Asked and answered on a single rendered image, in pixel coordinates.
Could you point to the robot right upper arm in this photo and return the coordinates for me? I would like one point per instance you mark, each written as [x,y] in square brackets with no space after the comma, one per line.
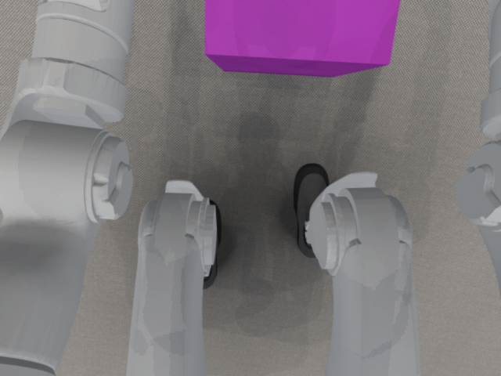
[478,197]

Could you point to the robot right forearm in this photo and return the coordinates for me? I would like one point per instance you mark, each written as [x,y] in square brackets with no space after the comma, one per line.
[490,121]

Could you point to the robot left upper arm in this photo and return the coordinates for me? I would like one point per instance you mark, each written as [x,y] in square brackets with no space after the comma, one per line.
[58,184]

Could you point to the robot left thigh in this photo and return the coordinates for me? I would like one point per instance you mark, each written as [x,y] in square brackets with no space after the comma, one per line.
[166,337]

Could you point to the carton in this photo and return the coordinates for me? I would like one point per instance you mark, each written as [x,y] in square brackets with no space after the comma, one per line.
[324,38]

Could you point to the left robot foot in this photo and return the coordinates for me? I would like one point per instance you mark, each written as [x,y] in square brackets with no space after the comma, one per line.
[208,281]

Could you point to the robot left forearm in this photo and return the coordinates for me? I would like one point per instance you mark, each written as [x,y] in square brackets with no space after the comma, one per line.
[75,74]

